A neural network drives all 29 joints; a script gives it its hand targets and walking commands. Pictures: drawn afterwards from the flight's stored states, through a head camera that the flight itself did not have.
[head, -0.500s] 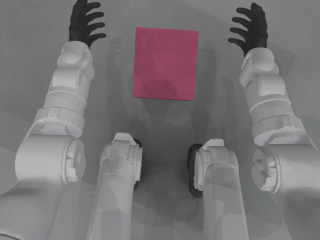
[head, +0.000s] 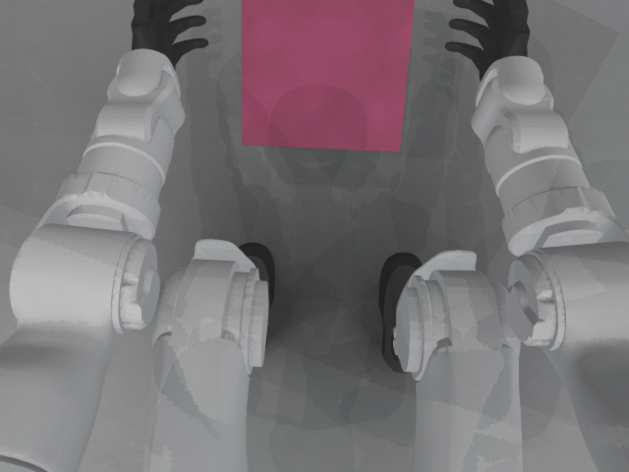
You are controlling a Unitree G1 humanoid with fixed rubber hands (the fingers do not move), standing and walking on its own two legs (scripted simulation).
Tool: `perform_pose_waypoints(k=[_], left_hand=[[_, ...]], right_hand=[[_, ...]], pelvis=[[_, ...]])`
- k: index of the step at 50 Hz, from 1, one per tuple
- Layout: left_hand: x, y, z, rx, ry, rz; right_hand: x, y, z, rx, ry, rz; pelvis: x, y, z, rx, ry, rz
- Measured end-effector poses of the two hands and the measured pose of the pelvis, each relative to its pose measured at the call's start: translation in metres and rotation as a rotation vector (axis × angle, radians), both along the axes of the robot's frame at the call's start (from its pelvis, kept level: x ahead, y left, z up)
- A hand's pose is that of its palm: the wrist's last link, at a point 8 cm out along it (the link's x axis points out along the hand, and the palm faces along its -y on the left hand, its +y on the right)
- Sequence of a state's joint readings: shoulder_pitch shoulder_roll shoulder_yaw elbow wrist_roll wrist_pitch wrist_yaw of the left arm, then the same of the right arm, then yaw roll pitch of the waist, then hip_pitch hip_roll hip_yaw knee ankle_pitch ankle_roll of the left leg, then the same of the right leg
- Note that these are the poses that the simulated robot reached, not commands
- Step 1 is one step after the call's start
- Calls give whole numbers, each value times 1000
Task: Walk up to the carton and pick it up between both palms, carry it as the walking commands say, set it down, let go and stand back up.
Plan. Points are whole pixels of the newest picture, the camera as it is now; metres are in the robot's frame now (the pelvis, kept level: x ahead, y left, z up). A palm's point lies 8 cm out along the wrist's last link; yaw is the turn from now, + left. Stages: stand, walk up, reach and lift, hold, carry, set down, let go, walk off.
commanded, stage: reach and lift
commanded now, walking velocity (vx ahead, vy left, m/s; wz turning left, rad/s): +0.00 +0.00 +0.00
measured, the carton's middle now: (324, 67) +0.51 +0.03 -0.30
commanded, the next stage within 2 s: none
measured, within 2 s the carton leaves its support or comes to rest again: leaves its support in 1.64 s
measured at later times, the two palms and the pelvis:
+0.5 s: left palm (162, 42) +0.51 +0.19 -0.20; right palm (497, 49) +0.52 -0.15 -0.20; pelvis +0.00 +0.00 -0.01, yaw +0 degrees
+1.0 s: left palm (190, 34) +0.52 +0.17 -0.21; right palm (468, 37) +0.53 -0.12 -0.20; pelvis +0.00 +0.00 -0.01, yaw +0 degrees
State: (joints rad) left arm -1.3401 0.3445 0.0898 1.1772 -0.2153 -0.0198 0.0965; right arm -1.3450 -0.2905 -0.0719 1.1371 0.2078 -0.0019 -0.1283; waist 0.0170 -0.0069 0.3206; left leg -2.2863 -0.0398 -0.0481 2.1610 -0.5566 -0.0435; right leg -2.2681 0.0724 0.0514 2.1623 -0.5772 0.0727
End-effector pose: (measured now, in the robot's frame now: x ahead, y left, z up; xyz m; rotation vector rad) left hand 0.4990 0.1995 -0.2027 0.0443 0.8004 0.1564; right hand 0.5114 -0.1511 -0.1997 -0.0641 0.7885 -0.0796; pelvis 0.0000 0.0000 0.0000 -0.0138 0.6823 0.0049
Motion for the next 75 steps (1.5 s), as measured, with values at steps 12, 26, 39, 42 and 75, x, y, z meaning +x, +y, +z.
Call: perform_pose_waypoints(k=[12,26,39,42,75], left_hand=[[10,0,-4,4,-5,-11],[9,-7,-2,-6,-7,-23],[14,-27,-4,-32,-13,-54],[16,-32,-4,-34,-14,-68],[22,-31,0,-30,45,-113]], right_hand=[[10,-1,-3,-2,-6,20],[8,4,-2,4,-4,34],[12,22,-2,20,-8,55],[14,27,-1,26,-14,62],[22,36,5,35,35,84]], pelvis=[[6,-1,-8,1,-17,-1],[1,-2,-8,2,-35,-1],[-1,-2,-7,1,-48,-2],[0,-2,-7,1,-47,-2],[9,-3,-18,5,-32,-11]])
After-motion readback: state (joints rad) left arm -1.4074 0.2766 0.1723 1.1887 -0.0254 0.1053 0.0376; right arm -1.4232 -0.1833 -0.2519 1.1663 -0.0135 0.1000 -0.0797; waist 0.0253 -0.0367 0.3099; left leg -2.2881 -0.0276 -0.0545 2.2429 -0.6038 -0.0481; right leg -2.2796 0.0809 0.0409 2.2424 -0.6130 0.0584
